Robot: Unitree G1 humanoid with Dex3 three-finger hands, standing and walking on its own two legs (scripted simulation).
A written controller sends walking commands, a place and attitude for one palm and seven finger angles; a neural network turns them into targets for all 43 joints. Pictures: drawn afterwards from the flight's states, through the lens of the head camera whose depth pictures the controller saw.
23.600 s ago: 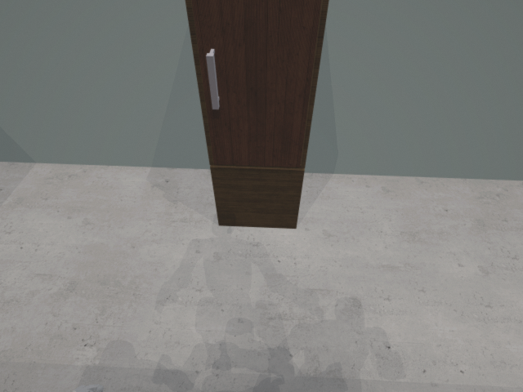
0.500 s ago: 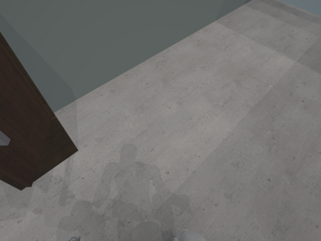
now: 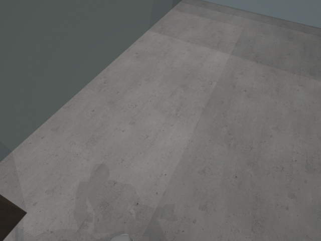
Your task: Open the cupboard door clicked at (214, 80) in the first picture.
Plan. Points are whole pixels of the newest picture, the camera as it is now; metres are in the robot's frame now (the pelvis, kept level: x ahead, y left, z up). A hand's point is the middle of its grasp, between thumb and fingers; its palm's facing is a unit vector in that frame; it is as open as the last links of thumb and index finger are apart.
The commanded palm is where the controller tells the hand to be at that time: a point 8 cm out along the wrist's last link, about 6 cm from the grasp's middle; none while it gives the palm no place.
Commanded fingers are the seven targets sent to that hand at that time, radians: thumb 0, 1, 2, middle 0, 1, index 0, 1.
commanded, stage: walk to a spot facing it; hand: left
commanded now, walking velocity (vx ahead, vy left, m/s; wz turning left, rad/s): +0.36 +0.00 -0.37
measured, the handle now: out of the picture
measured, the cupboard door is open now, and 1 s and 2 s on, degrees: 50 50 50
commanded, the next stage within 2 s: turn to face it in 1.06 s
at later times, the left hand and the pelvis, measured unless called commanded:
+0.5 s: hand (136, 171) +0.35 +0.10 -0.16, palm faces -0.18 -0.96 -0.21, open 7.3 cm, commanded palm none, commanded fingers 0.00 0.90 0.90 -0.20 -0.30 -0.20 -0.30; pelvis +0.21 -0.06 +0.00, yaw -10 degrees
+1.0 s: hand (149, 127) +0.53 +0.07 -0.16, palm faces -0.19 -0.97 -0.17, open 7.4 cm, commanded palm none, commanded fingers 0.00 0.90 0.90 -0.20 -0.30 -0.20 -0.30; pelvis +0.44 -0.10 +0.01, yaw -14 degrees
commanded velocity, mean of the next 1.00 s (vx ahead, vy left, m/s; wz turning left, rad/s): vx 0.37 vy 0.00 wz -0.18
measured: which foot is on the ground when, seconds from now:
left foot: up 0.00-0.00, down 0.02-0.36, up 0.38-0.72, down 0.74-1.00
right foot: down 0.00-0.02, up 0.04-0.34, down 0.36-0.76, up 0.78-1.00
